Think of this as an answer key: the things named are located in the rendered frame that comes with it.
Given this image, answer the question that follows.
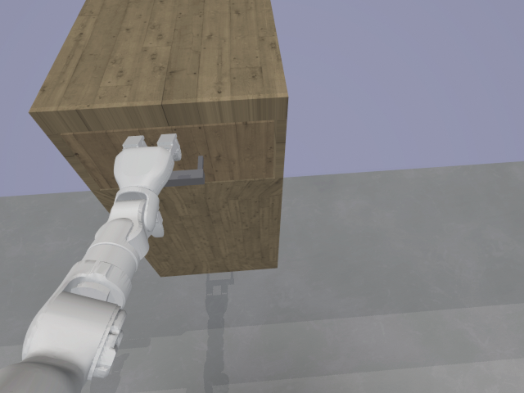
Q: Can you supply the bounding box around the left robot hand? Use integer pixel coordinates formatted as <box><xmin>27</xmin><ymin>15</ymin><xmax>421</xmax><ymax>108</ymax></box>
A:
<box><xmin>114</xmin><ymin>133</ymin><xmax>182</xmax><ymax>237</ymax></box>

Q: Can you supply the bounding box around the handle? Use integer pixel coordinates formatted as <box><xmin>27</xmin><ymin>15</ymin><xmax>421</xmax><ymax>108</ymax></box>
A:
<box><xmin>165</xmin><ymin>156</ymin><xmax>205</xmax><ymax>187</ymax></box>

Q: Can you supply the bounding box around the drawer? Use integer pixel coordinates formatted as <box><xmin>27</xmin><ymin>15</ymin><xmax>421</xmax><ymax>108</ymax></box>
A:
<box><xmin>61</xmin><ymin>120</ymin><xmax>274</xmax><ymax>189</ymax></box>

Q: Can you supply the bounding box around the cabinet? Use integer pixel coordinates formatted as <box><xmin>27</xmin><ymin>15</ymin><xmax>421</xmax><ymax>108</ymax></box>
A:
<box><xmin>29</xmin><ymin>0</ymin><xmax>288</xmax><ymax>277</ymax></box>

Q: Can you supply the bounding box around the robot left upper arm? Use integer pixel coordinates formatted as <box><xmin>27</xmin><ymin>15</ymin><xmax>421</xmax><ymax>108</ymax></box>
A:
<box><xmin>0</xmin><ymin>291</ymin><xmax>127</xmax><ymax>393</ymax></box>

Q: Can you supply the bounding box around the left robot forearm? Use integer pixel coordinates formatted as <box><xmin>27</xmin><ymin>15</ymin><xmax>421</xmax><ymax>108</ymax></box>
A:
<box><xmin>22</xmin><ymin>187</ymin><xmax>160</xmax><ymax>360</ymax></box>

